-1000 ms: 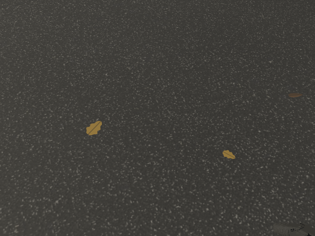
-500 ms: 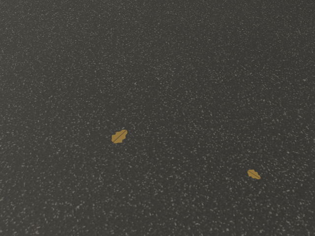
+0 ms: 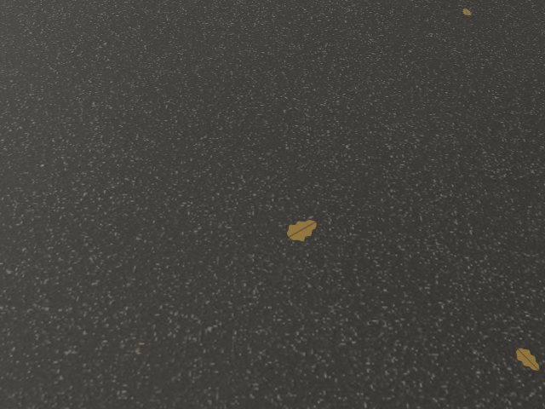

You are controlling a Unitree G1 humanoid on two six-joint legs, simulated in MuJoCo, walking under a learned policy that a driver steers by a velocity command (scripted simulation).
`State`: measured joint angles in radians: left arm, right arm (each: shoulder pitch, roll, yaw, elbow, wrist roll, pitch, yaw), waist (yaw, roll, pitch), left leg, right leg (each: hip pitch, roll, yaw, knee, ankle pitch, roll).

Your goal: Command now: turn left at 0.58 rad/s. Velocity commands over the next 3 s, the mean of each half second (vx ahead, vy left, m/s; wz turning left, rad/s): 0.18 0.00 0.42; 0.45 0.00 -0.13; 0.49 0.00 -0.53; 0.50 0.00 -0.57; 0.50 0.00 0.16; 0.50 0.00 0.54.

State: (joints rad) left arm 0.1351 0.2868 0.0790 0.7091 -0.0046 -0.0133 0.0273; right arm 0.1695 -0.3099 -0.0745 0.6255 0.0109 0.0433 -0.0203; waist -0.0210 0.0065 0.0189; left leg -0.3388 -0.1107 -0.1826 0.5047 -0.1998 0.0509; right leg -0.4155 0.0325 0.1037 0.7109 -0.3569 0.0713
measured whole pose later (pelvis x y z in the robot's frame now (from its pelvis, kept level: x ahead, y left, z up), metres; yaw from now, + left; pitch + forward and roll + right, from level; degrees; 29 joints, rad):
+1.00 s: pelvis +0.29 +0.05 -0.03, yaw +5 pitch +3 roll +0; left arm 0.06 0.30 0.04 0.64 -0.02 -0.07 -0.06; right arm 0.39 -0.30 -0.04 0.79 -0.01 -0.05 -0.02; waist -0.05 0.00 0.05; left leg -0.06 0.01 0.02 0.89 -0.52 0.00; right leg -0.54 0.07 -0.05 0.61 -0.12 -0.11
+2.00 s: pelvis +0.81 -0.01 -0.02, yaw -30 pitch +1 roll +1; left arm 0.06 0.29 0.06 0.58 -0.02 -0.03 -0.04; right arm 0.34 -0.32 -0.06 0.82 0.01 -0.06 -0.01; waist -0.06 -0.01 0.07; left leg -0.09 0.08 0.12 0.87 -0.52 -0.03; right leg -0.51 0.03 -0.04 0.65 -0.15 -0.10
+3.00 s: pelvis +1.36 -0.24 -0.02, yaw -3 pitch +2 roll -1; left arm 0.07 0.28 0.04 0.66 0.01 -0.12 -0.01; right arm 0.37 -0.32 -0.08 0.71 0.02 -0.02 -0.01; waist -0.07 0.02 0.00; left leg -0.16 -0.09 -0.23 0.71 -0.51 0.04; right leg -0.46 0.03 0.04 0.53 -0.11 -0.01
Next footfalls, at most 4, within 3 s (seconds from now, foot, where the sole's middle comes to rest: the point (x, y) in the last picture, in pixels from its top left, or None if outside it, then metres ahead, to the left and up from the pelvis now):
0.08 right None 0.06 -0.13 -0.77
0.48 left None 0.05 0.14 -0.78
0.94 right None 0.45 -0.01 -0.77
1.44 left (200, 309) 0.72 0.19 -0.77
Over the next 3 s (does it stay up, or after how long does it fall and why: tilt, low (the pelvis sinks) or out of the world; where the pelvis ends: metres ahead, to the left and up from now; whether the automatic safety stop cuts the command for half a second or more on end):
stays up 1.36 -0.24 -0.02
